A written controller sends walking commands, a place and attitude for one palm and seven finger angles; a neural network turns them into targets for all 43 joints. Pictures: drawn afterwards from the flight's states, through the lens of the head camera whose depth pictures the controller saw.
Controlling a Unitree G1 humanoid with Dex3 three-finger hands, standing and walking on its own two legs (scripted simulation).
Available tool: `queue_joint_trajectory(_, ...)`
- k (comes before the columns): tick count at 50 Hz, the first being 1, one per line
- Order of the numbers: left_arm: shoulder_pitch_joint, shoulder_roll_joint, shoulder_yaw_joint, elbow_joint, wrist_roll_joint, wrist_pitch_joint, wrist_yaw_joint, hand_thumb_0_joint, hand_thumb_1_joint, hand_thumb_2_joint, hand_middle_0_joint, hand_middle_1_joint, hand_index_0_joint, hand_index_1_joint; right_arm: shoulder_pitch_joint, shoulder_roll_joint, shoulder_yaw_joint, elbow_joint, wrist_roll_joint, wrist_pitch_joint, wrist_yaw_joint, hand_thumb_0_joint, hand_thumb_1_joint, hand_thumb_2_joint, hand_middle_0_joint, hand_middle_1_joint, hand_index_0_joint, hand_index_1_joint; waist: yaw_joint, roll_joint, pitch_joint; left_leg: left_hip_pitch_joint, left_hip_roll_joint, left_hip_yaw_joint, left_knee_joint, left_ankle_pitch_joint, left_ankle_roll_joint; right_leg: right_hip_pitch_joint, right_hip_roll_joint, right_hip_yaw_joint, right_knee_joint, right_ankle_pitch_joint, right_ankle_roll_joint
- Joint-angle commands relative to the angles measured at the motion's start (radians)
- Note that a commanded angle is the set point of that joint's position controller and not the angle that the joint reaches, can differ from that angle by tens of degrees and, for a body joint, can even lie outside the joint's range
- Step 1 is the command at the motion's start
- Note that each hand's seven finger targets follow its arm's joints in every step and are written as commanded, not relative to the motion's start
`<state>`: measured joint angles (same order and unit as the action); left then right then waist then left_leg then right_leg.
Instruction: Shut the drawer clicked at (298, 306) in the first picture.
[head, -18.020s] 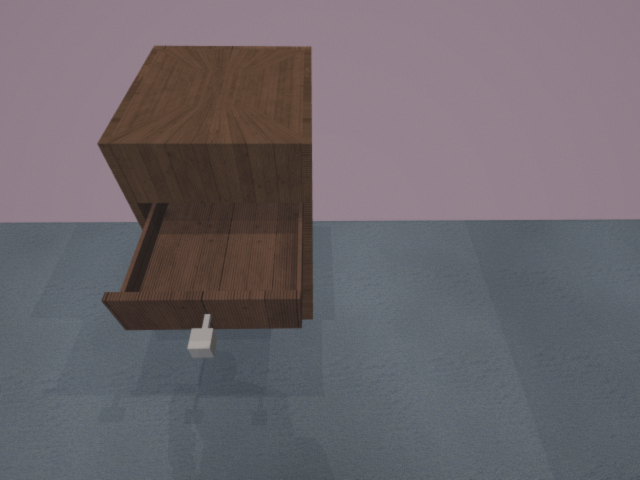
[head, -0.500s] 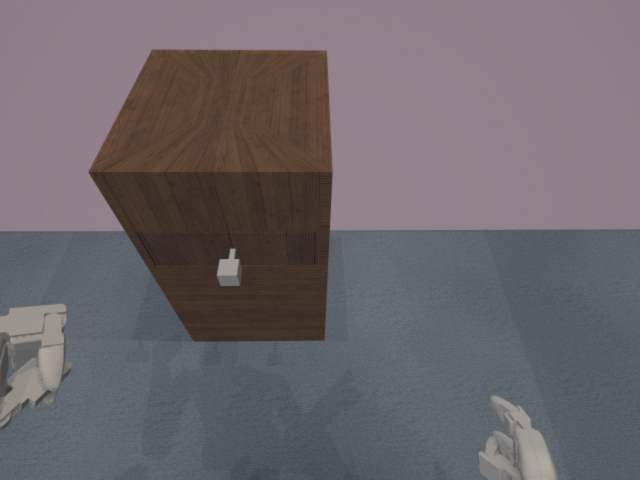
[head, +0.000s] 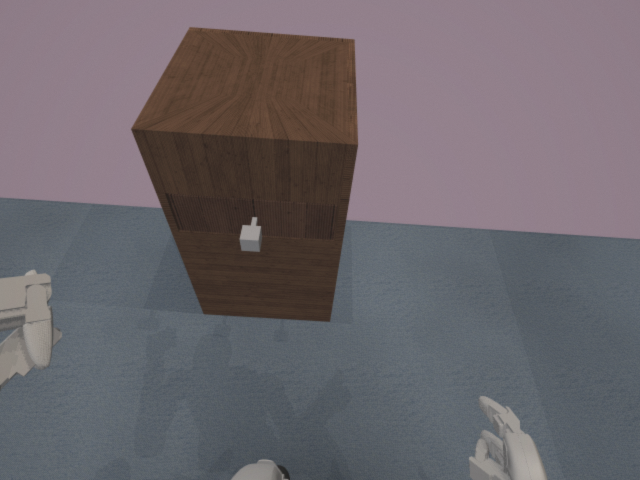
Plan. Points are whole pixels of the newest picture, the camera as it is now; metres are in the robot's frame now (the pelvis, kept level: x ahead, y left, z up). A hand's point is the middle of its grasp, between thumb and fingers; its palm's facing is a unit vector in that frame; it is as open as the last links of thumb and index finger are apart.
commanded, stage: step back with the hand held close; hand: left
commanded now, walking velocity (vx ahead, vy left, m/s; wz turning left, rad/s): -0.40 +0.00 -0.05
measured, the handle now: (252, 231) +0.65 +0.18 -0.24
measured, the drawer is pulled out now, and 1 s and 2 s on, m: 0.00 0.00 0.00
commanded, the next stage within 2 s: stop stepping back and stand still in 0.44 s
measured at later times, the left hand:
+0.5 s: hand out of the picture +0.13 +0.24 +0.18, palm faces +0.37 -0.81 -0.45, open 3.3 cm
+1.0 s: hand out of the picture +0.06 +0.20 +0.17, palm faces +0.28 -0.84 -0.47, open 3.3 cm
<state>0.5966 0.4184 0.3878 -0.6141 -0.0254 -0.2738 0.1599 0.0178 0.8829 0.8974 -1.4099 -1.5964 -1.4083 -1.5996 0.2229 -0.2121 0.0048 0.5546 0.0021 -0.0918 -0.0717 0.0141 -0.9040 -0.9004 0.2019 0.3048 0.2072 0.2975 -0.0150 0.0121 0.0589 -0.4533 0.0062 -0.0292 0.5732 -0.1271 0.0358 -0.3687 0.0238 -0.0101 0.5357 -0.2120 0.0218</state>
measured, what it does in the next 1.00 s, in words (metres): walks backwards: left foot, then right foot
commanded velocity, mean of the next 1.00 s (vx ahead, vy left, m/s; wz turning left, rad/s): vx -0.14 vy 0.02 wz -0.06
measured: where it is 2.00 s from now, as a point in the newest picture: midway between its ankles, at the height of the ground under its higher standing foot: outside the picture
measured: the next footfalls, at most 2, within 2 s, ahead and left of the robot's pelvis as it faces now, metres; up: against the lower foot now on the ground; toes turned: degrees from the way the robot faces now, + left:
left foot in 0.32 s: +0.05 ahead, +0.11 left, +0.00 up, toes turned +2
right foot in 0.62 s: -0.14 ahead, -0.15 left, +0.00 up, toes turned -5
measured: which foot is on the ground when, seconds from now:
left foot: down 0.00-0.16, up 0.18-0.30, down 0.32-0.64, up 0.66-0.80, down 0.82-1.00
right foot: down 0.00-0.32, up 0.34-0.60, down 0.62-1.00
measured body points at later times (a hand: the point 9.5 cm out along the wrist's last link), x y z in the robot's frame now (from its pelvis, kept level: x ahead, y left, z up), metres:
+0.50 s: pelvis -0.08 +0.00 +0.00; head -0.03 +0.03 +0.45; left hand +0.10 +0.29 +0.21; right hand +0.10 -0.22 -0.07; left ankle +0.01 +0.11 -0.73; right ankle -0.10 -0.13 -0.68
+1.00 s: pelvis -0.15 -0.02 +0.01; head -0.14 -0.01 +0.46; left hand +0.04 +0.25 +0.20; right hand -0.03 -0.29 -0.07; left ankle -0.09 +0.09 -0.73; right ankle -0.18 -0.14 -0.73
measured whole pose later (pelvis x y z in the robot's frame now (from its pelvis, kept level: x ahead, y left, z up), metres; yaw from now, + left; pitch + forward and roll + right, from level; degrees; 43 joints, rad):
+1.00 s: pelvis -0.15 -0.02 +0.01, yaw -4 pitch +0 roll -1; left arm 0.66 0.39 0.38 -0.56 -0.04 -0.23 0.15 0.02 0.88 0.90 -1.41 -1.60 -1.41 -1.60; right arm 0.26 -0.22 -0.02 0.63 0.03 -0.12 -0.07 0.02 -0.91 -0.90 0.20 0.30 0.20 0.30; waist -0.05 -0.01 0.00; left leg -0.33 0.02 0.01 0.51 -0.18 0.00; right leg -0.18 0.00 -0.01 0.49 -0.31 0.01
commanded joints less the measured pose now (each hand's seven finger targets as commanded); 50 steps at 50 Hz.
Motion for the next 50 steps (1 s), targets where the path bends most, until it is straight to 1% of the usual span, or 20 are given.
queue_joint_trajectory(1, 0.046, 0.145, 0.168, -0.155, -0.005, -0.076, 0.011, 0.000, 0.900, 0.900, -1.400, -1.600, -1.400, -1.600, -0.112, -0.138, -0.068, -0.164, 0.003, -0.070, -0.003, 0.000, -0.900, -0.900, 0.200, 0.300, 0.200, 0.300, 0.012, 0.180, -0.161, -0.317, 0.188, -0.176, -0.319, -0.549, 0.077, 0.393, 0.033, 0.041, 0.162, -0.003, -0.001)
queue_joint_trajectory(5, 0.021, 0.164, 0.198, -0.148, 0.007, -0.092, -0.001, 0.000, 0.900, 0.900, -1.400, -1.600, -1.400, -1.600, -0.113, -0.132, -0.080, -0.162, 0.005, -0.075, 0.004, 0.000, -0.900, -0.900, 0.200, 0.300, 0.200, 0.300, 0.004, 0.048, -0.111, -0.375, 0.125, -0.099, -0.162, -0.590, 0.068, 0.322, -0.024, 0.169, 0.072, -0.067, -0.031)
queue_joint_trajectory(8, 0.009, 0.162, 0.153, -0.177, -0.022, -0.086, 0.008, 0.000, 0.900, 0.900, -1.400, -1.600, -1.400, -1.600, -0.079, -0.103, -0.091, -0.117, 0.000, -0.060, 0.029, 0.000, -0.900, -0.900, 0.200, 0.300, 0.200, 0.300, -0.004, -0.198, -0.137, 0.011, -0.023, 0.022, 0.298, -0.333, -0.041, -0.104, -0.305, 0.449, -0.293, -0.274, -0.182)
queue_joint_trajectory(9, -0.015, 0.148, 0.133, -0.201, -0.025, -0.082, 0.016, 0.000, 0.900, 0.900, -1.400, -1.600, -1.400, -1.600, -0.069, -0.104, -0.093, -0.103, -0.009, -0.050, 0.036, 0.000, -0.900, -0.900, 0.200, 0.300, 0.200, 0.300, -0.010, -0.201, -0.167, 0.073, -0.024, 0.011, 0.394, -0.305, -0.047, -0.130, -0.347, 0.443, -0.312, -0.202, -0.219)
queue_joint_trajectory(12, -0.021, 0.156, 0.142, -0.176, -0.018, -0.072, 0.026, 0.000, 0.900, 0.900, -1.400, -1.600, -1.400, -1.600, -0.103, -0.075, -0.072, -0.102, -0.005, -0.034, 0.027, 0.000, -0.900, -0.900, 0.200, 0.300, 0.200, 0.300, -0.010, -0.210, -0.143, 0.129, 0.000, 0.007, 0.214, -0.294, -0.029, -0.120, -0.263, 0.272, -0.231, -0.046, -0.149)
queue_joint_trajectory(14, -0.036, 0.154, 0.133, -0.177, -0.019, -0.082, 0.026, 0.000, 0.900, 0.900, -1.400, -1.600, -1.400, -1.600, -0.126, -0.096, -0.066, -0.097, -0.003, -0.030, 0.009, 0.000, -0.900, -0.900, 0.200, 0.300, 0.200, 0.300, -0.014, -0.034, -0.071, 0.134, 0.028, -0.016, -0.124, -0.245, -0.006, -0.130, -0.131, 0.154, -0.079, -0.096, -0.069)
queue_joint_trajectory(16, -0.048, 0.143, 0.154, -0.202, 0.002, -0.100, 0.031, 0.000, 0.900, 0.900, -1.400, -1.600, -1.400, -1.600, -0.113, -0.118, -0.078, -0.102, -0.022, -0.057, -0.004, 0.000, -0.900, -0.900, 0.200, 0.300, 0.200, 0.300, -0.018, 0.319, -0.098, -0.079, 0.372, -0.374, -0.351, -0.185, 0.146, -0.026, 0.040, 0.047, 0.467, -0.194, 0.002)
queue_joint_trajectory(17, -0.057, 0.150, 0.153, -0.193, -0.005, -0.097, 0.035, 0.000, 0.900, 0.900, -1.400, -1.600, -1.400, -1.600, -0.078, -0.085, -0.081, -0.080, -0.030, -0.072, -0.005, 0.000, -0.900, -0.900, 0.200, 0.300, 0.200, 0.300, -0.018, 0.215, -0.113, 0.013, 0.376, -0.322, -0.307, 0.030, 0.168, -0.128, 0.033, 0.098, 0.599, -0.264, -0.006)
queue_joint_trajectory(22, -0.008, 0.126, 0.145, -0.291, -0.038, -0.099, 0.005, 0.000, 0.900, 0.900, -1.400, -1.600, -1.400, -1.600, -0.072, -0.105, -0.096, -0.070, -0.024, -0.110, 0.042, 0.000, -0.900, -0.900, 0.200, 0.300, 0.200, 0.300, 0.007, 0.200, -0.212, 0.129, 0.310, -0.105, -0.192, 0.177, 0.116, -0.042, -0.004, 0.039, 0.421, -0.304, -0.007)
queue_joint_trajectory(27, -0.004, 0.126, 0.123, -0.269, -0.033, -0.094, -0.012, 0.000, 0.900, 0.900, -1.400, -1.600, -1.400, -1.600, -0.081, -0.109, -0.067, -0.051, -0.039, -0.120, 0.051, 0.000, -0.900, -0.900, 0.200, 0.300, 0.200, 0.300, 0.004, 0.244, -0.192, 0.145, 0.285, -0.123, -0.235, -0.034, 0.070, 0.089, 0.017, -0.017, 0.048, -0.212, -0.011)
queue_joint_trajectory(29, 0.093, 0.148, 0.161, -0.219, -0.028, -0.072, -0.019, 0.000, 0.900, 0.900, -1.400, -1.600, -1.400, -1.600, -0.068, -0.111, -0.071, -0.077, -0.025, -0.102, 0.055, 0.000, -0.900, -0.900, 0.200, 0.300, 0.200, 0.300, 0.018, 0.205, -0.213, 0.148, 0.202, -0.051, -0.169, -0.188, 0.026, 0.178, 0.006, -0.043, -0.153, -0.090, -0.017)
queue_joint_trajectory(31, 0.098, 0.184, 0.182, -0.210, -0.038, -0.060, -0.025, 0.000, 0.900, 0.900, -1.400, -1.600, -1.400, -1.600, -0.076, -0.089, -0.067, -0.103, -0.006, -0.063, 0.057, 0.000, -0.900, -0.900, 0.200, 0.300, 0.200, 0.300, 0.006, -0.037, -0.188, 0.112, 0.060, 0.104, 0.080, -0.299, -0.049, 0.126, -0.152, 0.116, -0.278, -0.068, -0.101)
queue_joint_trajectory(32, 0.080, 0.223, 0.213, -0.205, -0.050, -0.058, -0.015, 0.000, 0.900, 0.900, -1.400, -1.600, -1.400, -1.600, -0.074, -0.074, -0.065, -0.111, 0.002, -0.049, 0.052, 0.000, -0.900, -0.900, 0.200, 0.300, 0.200, 0.300, 0.007, -0.199, -0.167, 0.076, 0.021, 0.115, 0.287, -0.279, -0.060, 0.051, -0.305, 0.283, -0.330, -0.023, -0.161)
queue_joint_trajectory(33, 0.068, 0.180, 0.169, -0.183, -0.054, -0.038, -0.009, 0.000, 0.900, 0.900, -1.400, -1.600, -1.400, -1.600, -0.071, -0.081, -0.069, -0.105, 0.022, -0.040, 0.047, 0.000, -0.900, -0.900, 0.200, 0.300, 0.200, 0.300, 0.005, -0.255, -0.166, -0.007, 0.004, 0.044, 0.412, -0.273, -0.050, 0.094, -0.347, 0.302, -0.289, 0.109, -0.193)
queue_joint_trajectory(35, 0.129, 0.163, 0.188, -0.178, -0.049, -0.014, 0.006, 0.000, 0.900, 0.900, -1.400, -1.600, -1.400, -1.600, -0.091, -0.064, -0.053, -0.122, 0.027, -0.019, 0.041, 0.000, -0.900, -0.900, 0.200, 0.300, 0.200, 0.300, -0.006, -0.175, -0.221, -0.028, 0.041, 0.025, 0.294, -0.240, -0.035, 0.231, -0.308, 0.190, -0.154, 0.343, -0.188)
queue_joint_trajectory(38, 0.125, 0.131, 0.148, -0.151, -0.042, -0.013, 0.020, 0.000, 0.900, 0.900, -1.400, -1.600, -1.400, -1.600, -0.122, -0.070, -0.040, -0.115, 0.033, -0.037, 0.014, 0.000, -0.900, -0.900, 0.200, 0.300, 0.200, 0.300, -0.019, -0.035, -0.145, 0.237, 0.029, 0.066, -0.119, -0.076, -0.012, 0.096, -0.172, 0.046, -0.090, 0.115, -0.072)
queue_joint_trajectory(40, 0.094, 0.130, 0.133, -0.173, -0.040, -0.022, 0.022, 0.000, 0.900, 0.900, -1.400, -1.600, -1.400, -1.600, -0.108, -0.116, -0.053, -0.115, 0.026, -0.065, 0.002, 0.000, -0.900, -0.900, 0.200, 0.300, 0.200, 0.300, 0.001, 0.106, -0.119, 0.235, 0.162, -0.131, -0.237, -0.040, 0.048, 0.093, -0.079, -0.004, -0.006, -0.013, -0.014)
queue_joint_trajectory(42, 0.086, 0.130, 0.118, -0.151, -0.034, -0.016, 0.012, 0.000, 0.900, 0.900, -1.400, -1.600, -1.400, -1.600, -0.085, -0.149, -0.068, -0.114, 0.031, -0.079, 0.000, 0.000, -0.900, -0.900, 0.200, 0.300, 0.200, 0.300, 0.010, 0.025, -0.115, 0.205, 0.178, -0.145, -0.197, 0.053, 0.058, 0.140, -0.048, 0.015, -0.037, 0.021, 0.000)
queue_joint_trajectory(45, 0.078, 0.133, 0.125, -0.168, -0.026, -0.019, 0.008, 0.000, 0.900, 0.900, -1.400, -1.600, -1.400, -1.600, -0.092, -0.106, -0.045, -0.094, 0.023, -0.083, -0.003, 0.000, -0.900, -0.900, 0.200, 0.300, 0.200, 0.300, -0.001, 0.151, -0.101, 0.131, 0.130, -0.120, -0.270, -0.183, 0.032, 0.189, -0.049, 0.001, -0.064, -0.055, -0.012)
queue_joint_trajectory(50, 0.050, 0.121, 0.098, -0.150, -0.019, -0.023, 0.007, 0.000, 0.900, 0.900, -1.400, -1.600, -1.400, -1.600, -0.092, -0.102, -0.054, -0.093, 0.014, -0.081, 0.006, 0.000, -0.900, -0.900, 0.200, 0.300, 0.200, 0.300, -0.007, -0.031, -0.058, 0.141, 0.039, -0.006, -0.098, -0.245, -0.004, 0.100, -0.123, 0.137, -0.262, -0.230, -0.060)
